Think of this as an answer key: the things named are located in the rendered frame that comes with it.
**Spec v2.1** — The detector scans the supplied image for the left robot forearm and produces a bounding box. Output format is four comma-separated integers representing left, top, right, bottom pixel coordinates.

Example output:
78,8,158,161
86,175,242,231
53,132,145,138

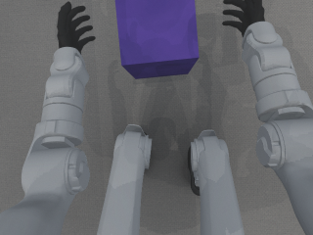
22,47,89,190

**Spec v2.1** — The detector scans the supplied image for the carton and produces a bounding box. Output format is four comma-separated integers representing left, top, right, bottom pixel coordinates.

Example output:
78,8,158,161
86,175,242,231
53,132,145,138
114,0,200,79

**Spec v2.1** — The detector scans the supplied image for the robot right thigh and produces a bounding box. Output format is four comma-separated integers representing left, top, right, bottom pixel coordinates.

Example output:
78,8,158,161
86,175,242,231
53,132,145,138
191,136,245,235

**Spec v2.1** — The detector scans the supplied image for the robot left upper arm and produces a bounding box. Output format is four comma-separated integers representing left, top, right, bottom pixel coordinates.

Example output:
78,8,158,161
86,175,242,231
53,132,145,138
0,147,90,235

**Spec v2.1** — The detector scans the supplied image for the robot right foot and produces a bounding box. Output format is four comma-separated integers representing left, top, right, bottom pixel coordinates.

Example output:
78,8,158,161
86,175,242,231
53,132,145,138
188,146,201,196

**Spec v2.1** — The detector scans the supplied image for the robot left hand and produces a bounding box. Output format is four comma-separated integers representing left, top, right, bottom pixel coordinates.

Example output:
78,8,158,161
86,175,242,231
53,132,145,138
57,1,96,54

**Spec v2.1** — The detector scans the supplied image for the robot right upper arm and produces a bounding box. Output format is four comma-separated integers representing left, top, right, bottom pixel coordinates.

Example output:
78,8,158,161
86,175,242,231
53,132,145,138
255,117,313,235

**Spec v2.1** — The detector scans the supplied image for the robot right hand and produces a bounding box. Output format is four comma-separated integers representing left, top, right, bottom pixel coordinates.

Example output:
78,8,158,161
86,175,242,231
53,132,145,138
222,0,265,37

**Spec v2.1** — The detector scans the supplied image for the right robot forearm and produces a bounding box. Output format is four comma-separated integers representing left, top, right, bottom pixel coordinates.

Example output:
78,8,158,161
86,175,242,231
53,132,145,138
242,21,313,122

